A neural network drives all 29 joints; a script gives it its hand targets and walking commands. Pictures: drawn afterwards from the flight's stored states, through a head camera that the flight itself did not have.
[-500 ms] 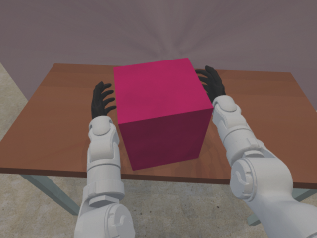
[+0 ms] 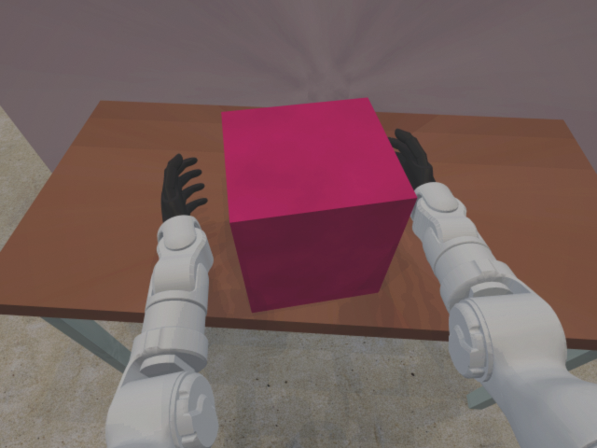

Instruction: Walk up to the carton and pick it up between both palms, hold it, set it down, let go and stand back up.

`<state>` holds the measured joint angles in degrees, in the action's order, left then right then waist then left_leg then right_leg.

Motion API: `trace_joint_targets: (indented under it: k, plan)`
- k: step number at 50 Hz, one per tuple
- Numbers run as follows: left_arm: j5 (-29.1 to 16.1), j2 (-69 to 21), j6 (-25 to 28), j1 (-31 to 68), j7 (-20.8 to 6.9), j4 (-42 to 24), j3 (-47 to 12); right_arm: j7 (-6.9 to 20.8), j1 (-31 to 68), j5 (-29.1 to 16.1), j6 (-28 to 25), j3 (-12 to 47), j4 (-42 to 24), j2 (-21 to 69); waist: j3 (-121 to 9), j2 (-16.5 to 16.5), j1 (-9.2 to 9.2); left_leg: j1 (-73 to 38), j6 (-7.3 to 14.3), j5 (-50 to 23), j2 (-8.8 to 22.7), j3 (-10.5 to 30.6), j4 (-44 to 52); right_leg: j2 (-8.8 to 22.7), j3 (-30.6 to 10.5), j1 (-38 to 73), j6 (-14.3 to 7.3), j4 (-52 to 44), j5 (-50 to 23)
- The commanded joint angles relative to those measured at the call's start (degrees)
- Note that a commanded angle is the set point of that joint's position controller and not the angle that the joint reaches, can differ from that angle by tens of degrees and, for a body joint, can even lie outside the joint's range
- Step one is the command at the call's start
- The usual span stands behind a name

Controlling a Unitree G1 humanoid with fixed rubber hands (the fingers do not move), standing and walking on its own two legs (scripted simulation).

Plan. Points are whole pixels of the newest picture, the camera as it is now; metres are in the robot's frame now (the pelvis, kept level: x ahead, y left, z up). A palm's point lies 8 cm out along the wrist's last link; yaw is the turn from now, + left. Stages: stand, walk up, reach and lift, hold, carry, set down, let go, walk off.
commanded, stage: set down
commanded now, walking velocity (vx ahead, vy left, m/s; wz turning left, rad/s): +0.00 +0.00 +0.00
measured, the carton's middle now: (307, 210) +0.43 +0.05 +0.05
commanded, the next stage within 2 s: none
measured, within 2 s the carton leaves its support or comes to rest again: neither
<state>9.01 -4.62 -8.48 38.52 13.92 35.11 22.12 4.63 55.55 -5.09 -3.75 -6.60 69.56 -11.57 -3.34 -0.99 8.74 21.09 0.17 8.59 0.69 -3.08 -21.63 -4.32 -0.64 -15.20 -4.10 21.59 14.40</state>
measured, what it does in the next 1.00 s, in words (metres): stands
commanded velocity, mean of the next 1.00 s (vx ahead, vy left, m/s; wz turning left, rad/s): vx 0.00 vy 0.00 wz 0.00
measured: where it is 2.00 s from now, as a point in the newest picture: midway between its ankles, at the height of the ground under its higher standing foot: outside the picture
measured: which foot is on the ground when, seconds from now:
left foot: down 0.00-1.00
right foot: down 0.00-1.00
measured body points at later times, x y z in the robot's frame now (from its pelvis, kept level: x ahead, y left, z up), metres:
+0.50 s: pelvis -0.04 +0.00 +0.00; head -0.01 -0.02 +0.45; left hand +0.33 +0.21 +0.07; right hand +0.43 -0.17 +0.11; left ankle +0.02 +0.12 -0.74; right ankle -0.05 -0.07 -0.74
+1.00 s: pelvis -0.04 +0.00 +0.00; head -0.02 +0.02 +0.45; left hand +0.31 +0.23 +0.08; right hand +0.41 -0.16 +0.10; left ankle +0.02 +0.12 -0.74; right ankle -0.05 -0.07 -0.74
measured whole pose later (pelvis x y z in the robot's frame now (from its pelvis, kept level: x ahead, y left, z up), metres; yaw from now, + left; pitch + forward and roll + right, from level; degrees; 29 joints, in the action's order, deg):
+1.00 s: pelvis -0.04 +0.00 +0.00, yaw -1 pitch +7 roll -1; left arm -3.5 1.4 -16.0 27.9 17.4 24.7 6.6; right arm 14.3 46.6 -18.0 0.4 4.7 65.1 -24.3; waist -5.8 -2.2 9.5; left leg 24.2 0.2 4.9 1.8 -3.1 -21.6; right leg -5.4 -0.6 -18.5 -4.3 21.6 10.4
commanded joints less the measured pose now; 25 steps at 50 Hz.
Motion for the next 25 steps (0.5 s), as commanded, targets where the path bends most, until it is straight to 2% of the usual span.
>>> trace_joint_targets:
  k: [1, 2, 3, 4, 5, 6, 7, 8, 9, 10, 11, 12, 13, 14, 15, 16, 17, 18, 19, 20, 21, 22, 23, 24, 25]
  plan:
    - [-4.0, 3.4, 3.7, 24.2, 1.3, -0.2, -8.2, -1.0, 28.7, -9.6, -3.6, 10.6, -8.2, -12.0, -40.4, 0.4, 5.69, -10.7, -2.7, -35.3, 2.1, -0.4, -7.8, 0.7, -2.4, 0.5, 1.8, 0.6, -34.6]
    - [-3.6, 2.9, 2.5, 22.7, 1.5, 0.3, -8.5, -0.8, 27.4, -10.4, -3.1, 11.1, -5.7, -13.2, -39.4, 1.6, 5.38, -11.4, -2.9, -35.3, 2.3, -0.2, -7.6, 0.6, -2.4, 0.6, 1.3, -0.1, -34.0]
    - [-3.2, 4.4, 2.3, 22.4, 1.5, 0.2, -6.8, -1.0, 28.3, -10.5, -3.1, 11.9, -8.3, -14.0, -41.2, 0.4, 6.39, -12.2, -3.0, -36.5, 2.4, -0.3, -7.5, 0.5, -2.3, 1.9, 1.8, -0.1, -34.7]
    - [-2.3, 2.0, 1.7, 16.7, 1.7, -4.5, -9.6, -0.8, 22.2, -11.8, -3.5, 12.9, -6.8, -14.7, -40.1, 2.8, 4.89, -14.2, -3.9, -40.5, 2.6, 0.5, -7.2, -0.1, -1.6, 1.9, 1.5, -0.3, -37.5]
    - [-4.3, 3.9, 1.9, 20.0, 2.1, -5.3, -8.0, -0.4, 27.0, -12.3, -3.7, 12.6, -9.2, -15.3, -43.6, 1.3, 6.92, -13.7, -3.6, -42.8, 2.3, 0.6, -8.5, -0.3, -2.7, 0.7, 1.2, -0.6, -37.3]
    - [-2.8, 3.3, 0.8, 17.2, 2.3, -4.4, -9.3, -0.6, 22.8, -12.5, -3.3, 12.3, -5.6, -17.0, -41.0, 3.5, 4.38, -14.6, -3.9, -41.6, 2.5, 1.1, -7.4, -0.4, -2.3, 0.2, 0.5, -1.8, -36.6]
    - [-3.7, 4.4, 1.2, 18.8, 2.5, -8.4, -8.5, -0.9, 25.4, -12.4, -4.1, 12.0, -10.7, -16.1, -43.6, 0.8, 6.39, -11.6, -3.2, -41.4, 1.9, 0.6, -7.4, -0.9, -2.5, 2.7, 0.6, -1.3, -38.1]
    - [-3.6, 4.1, 1.0, 17.8, 2.3, -6.7, -8.6, -0.7, 25.1, -14.3, -4.3, 14.6, -11.4, -17.1, -41.2, 0.0, 6.15, -11.2, -3.3, -40.6, 2.3, 0.8, -7.5, -0.3, -2.8, 3.8, 1.7, 0.5, -41.5]
    - [-2.2, 2.6, 0.5, 17.6, 2.4, -6.6, -9.4, -0.6, 24.2, -14.0, -4.1, 13.5, -7.6, -18.1, -38.6, 3.2, 5.12, -11.8, -3.9, -41.9, 2.5, 1.4, -7.0, -0.4, -2.3, 1.0, 1.6, 0.6, -39.8]
    - [-5.1, 2.0, 0.3, 17.4, 2.3, -8.4, -11.5, -0.1, 24.3, -14.4, -4.1, 12.4, -7.6, -19.2, -40.0, 1.9, 3.46, -12.1, -3.7, -40.5, 2.9, 2.0, -7.5, -0.5, -2.2, 0.3, 0.8, -0.6, -39.7]
    - [-5.0, 3.5, 0.3, 15.7, 2.2, -9.9, -10.3, -0.2, 22.4, -14.9, -3.3, 14.0, -9.0, -17.8, -38.5, 1.5, 5.15, -12.2, -3.2, -40.4, 2.4, 1.3, -7.1, -0.5, -3.1, 2.0, 0.8, -1.9, -38.0]
    - [-3.9, 3.3, 0.0, 14.7, 2.1, -8.7, -9.3, 0.3, 21.3, -15.4, -3.5, 14.8, -7.9, -18.3, -37.4, 1.1, 5.19, -13.5, -2.9, -40.1, 2.5, 1.2, -7.1, -0.7, -2.9, 1.7, 0.8, -1.1, -38.2]
    - [-5.3, 1.1, -1.4, 11.8, 1.9, -9.6, -12.2, 1.1, 18.1, -16.4, -2.4, 15.0, -4.9, -20.4, -35.5, 2.1, 3.11, -13.6, -3.0, -37.9, 2.6, 2.3, -5.9, -0.9, -2.7, 2.5, 0.5, -1.4, -35.0]
    - [-5.9, 2.0, -1.5, 13.3, 1.9, -10.8, -11.7, 1.5, 19.8, -16.8, -2.0, 14.4, -4.8, -20.8, -34.3, 2.8, 3.58, -13.3, -3.1, -36.7, 2.8, 2.0, -5.5, -0.7, -2.4, 0.6, 0.5, -2.4, -32.0]
    - [-5.0, 4.8, -2.0, 13.5, 1.4, -9.2, -8.4, 1.7, 20.3, -18.3, -0.6, 17.7, -6.0, -19.4, -32.1, 0.1, 6.30, -11.1, -2.0, -33.3, 2.2, 0.8, -5.5, -0.1, -3.9, 3.9, 1.4, -1.7, -32.2]
    - [-4.7, 4.6, -2.0, 11.6, 0.9, -12.4, -8.7, 2.1, 16.7, -18.8, -0.5, 18.2, -7.7, -19.5, -33.1, -0.5, 5.46, -11.6, -1.9, -35.4, 2.0, 0.8, -5.0, -0.4, -4.1, 7.1, 1.6, -1.5, -36.6]
    - [-4.6, 2.8, -3.1, 9.1, 0.8, -12.5, -9.7, 2.5, 15.4, -19.3, -0.3, 19.4, -6.2, -20.3, -30.4, 0.3, 4.72, -12.8, -1.9, -37.2, 2.1, 1.6, -4.9, -0.9, -3.4, 7.3, 1.0, -1.2, -36.9]
    - [-5.6, 3.4, -3.0, 8.8, 0.7, -15.9, -9.9, 2.6, 15.9, -20.0, -1.1, 18.8, -9.8, -21.1, -33.7, -0.7, 4.18, -11.1, -1.5, -35.7, 1.8, 1.9, -4.5, -0.1, -3.7, 9.7, 1.6, -0.5, -40.0]
    - [-6.8, 5.1, -2.5, 13.5, 0.9, -15.1, -10.2, 3.4, 17.9, -19.2, -0.7, 16.3, -8.0, -22.3, -36.1, -0.4, 3.70, -9.9, -1.7, -33.5, 2.0, 2.2, -3.9, -0.3, -3.8, 8.1, 1.5, -1.0, -35.3]
    - [-5.8, 5.3, -2.8, 8.8, 0.5, -15.3, -9.5, 3.2, 14.6, -19.1, -0.5, 18.5, -9.1, -21.6, -32.2, -1.8, 4.38, -8.2, -1.0, -32.1, 1.6, 1.8, -3.5, 0.0, -4.4, 10.1, 1.3, -1.1, -36.0]
    - [-7.3, 7.0, -1.4, 11.6, 0.5, -16.2, -9.3, 3.4, 16.5, -19.0, -1.2, 17.8, -13.3, -21.4, -33.3, -3.1, 4.60, -5.0, -0.6, -26.2, 1.0, 1.2, -2.6, 0.8, -4.8, 11.1, 2.1, -0.7, -32.1]
    - [-8.0, 7.6, -0.9, 12.7, 1.0, -18.1, -9.3, 3.9, 16.3, -19.7, -0.8, 17.3, -13.8, -21.5, -32.5, -4.6, 4.90, -3.5, -0.2, -22.7, 1.0, 0.8, -2.2, 1.2, -5.5, 11.5, 2.5, -1.1, -26.5]
    - [-8.9, 7.9, -0.3, 13.6, 1.4, -15.6, -10.4, 4.4, 17.0, -20.0, -0.5, 17.6, -14.0, -20.6, -30.5, -5.7, 4.96, -1.9, 0.0, -19.1, 1.4, 1.3, -2.0, 1.9, -5.7, 9.7, 2.5, -0.3, -23.3]
    - [-9.9, 8.8, -0.5, 13.2, 1.9, -19.4, -10.4, 4.9, 16.3, -20.7, -0.4, 17.5, -16.1, -21.8, -33.6, -5.7, 5.37, -4.0, 0.1, -20.9, 1.5, 1.1, -1.6, 1.2, -5.0, 9.5, 2.4, -0.2, -24.2]
    - [-9.8, 10.5, -0.2, 15.8, 1.4, -12.7, -9.7, 5.4, 18.4, -20.2, -0.2, 17.3, -14.3, -21.2, -26.2, -7.4, 5.92, 0.9, 0.8, -11.7, 1.1, 1.1, -0.8, 3.6, -7.8, 7.9, 3.4, -1.5, -14.7]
